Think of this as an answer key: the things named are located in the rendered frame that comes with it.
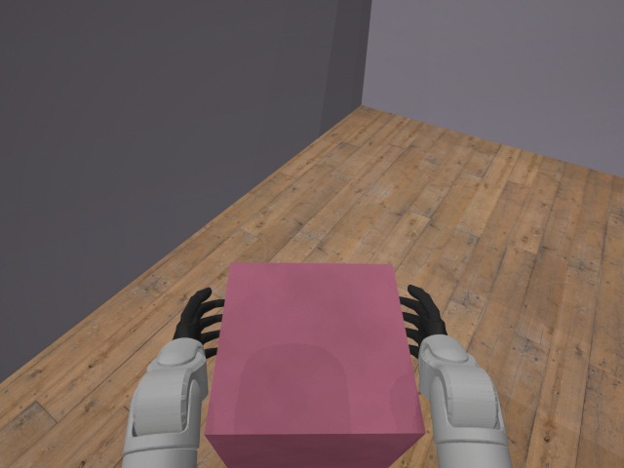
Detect robot right forearm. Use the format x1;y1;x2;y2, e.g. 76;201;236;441
418;334;513;468

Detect left robot hand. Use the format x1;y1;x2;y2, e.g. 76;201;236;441
173;288;225;359

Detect right robot hand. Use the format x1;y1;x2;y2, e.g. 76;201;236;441
399;285;448;359

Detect robot left forearm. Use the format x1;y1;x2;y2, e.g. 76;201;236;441
122;337;209;468

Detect carton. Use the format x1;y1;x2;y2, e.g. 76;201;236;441
205;262;426;468

